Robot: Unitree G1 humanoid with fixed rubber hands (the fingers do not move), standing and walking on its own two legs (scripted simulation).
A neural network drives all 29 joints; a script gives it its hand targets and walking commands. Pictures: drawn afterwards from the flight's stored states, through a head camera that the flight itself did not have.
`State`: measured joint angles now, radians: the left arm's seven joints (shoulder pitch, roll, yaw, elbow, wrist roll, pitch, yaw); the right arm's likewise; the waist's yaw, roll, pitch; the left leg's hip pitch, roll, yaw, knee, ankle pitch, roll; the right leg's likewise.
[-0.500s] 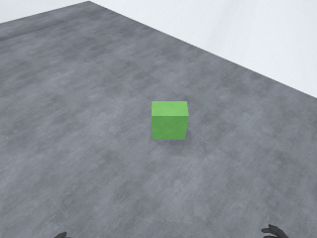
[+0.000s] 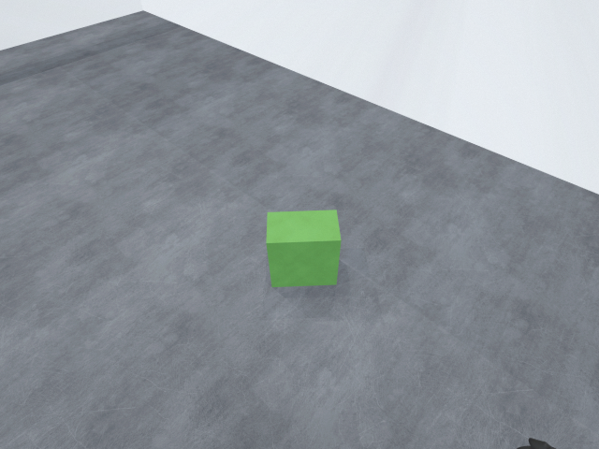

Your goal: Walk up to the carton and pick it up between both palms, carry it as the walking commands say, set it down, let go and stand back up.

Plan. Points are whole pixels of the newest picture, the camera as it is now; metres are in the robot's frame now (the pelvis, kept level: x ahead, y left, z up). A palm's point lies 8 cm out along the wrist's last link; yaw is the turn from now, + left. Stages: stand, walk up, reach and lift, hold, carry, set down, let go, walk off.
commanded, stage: walk up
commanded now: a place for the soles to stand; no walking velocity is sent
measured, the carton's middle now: (303, 249) +0.92 +0.00 -0.62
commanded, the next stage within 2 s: none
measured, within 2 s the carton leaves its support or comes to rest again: neither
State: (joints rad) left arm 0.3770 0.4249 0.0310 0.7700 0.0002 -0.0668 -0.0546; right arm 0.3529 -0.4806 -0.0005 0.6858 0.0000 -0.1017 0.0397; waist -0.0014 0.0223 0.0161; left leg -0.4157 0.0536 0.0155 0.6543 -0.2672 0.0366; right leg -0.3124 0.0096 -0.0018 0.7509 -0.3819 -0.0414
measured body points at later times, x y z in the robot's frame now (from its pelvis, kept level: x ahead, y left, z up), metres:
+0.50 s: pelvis +0.11 +0.00 +0.00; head +0.11 -0.01 +0.44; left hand +0.17 +0.34 -0.09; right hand +0.20 -0.32 -0.09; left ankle +0.18 +0.14 -0.72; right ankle +0.14 -0.13 -0.71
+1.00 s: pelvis +0.23 +0.00 +0.00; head +0.24 -0.01 +0.45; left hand +0.32 +0.33 -0.08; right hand +0.31 -0.32 -0.10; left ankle +0.30 +0.14 -0.70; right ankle +0.24 -0.13 -0.72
